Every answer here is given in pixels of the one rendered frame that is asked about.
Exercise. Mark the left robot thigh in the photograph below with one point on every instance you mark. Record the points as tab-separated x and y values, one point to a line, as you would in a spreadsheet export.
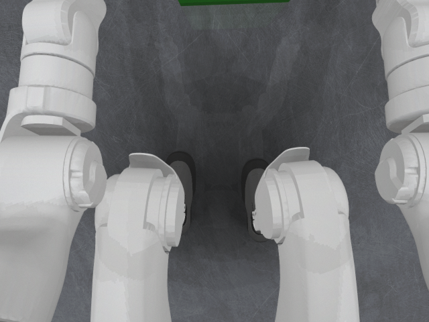
130	274

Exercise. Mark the right robot forearm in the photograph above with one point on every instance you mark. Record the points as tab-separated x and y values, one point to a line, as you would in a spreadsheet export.
404	29

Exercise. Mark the left robot shin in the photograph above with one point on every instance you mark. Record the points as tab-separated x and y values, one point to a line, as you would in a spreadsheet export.
137	160

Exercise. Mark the left robot forearm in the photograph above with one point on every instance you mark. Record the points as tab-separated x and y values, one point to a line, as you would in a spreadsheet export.
58	60

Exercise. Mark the robot right upper arm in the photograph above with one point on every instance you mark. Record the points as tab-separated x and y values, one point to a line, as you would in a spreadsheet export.
402	178

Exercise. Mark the robot left upper arm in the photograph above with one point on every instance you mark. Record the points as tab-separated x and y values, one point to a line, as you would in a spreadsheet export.
46	184

